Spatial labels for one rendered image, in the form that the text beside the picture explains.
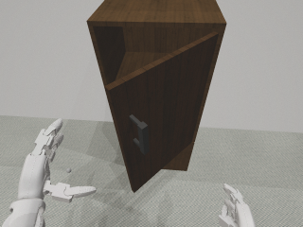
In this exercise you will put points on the robot right hand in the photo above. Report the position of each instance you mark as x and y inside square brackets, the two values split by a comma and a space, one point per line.
[240, 212]

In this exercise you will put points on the cupboard door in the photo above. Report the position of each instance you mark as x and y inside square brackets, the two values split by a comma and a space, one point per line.
[167, 95]

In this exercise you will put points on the handle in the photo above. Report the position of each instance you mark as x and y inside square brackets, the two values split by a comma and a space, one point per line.
[143, 135]

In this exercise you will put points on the left robot forearm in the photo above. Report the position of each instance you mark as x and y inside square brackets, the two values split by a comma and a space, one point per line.
[27, 212]

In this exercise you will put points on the robot left hand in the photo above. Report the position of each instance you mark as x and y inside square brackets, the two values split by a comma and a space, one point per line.
[33, 182]

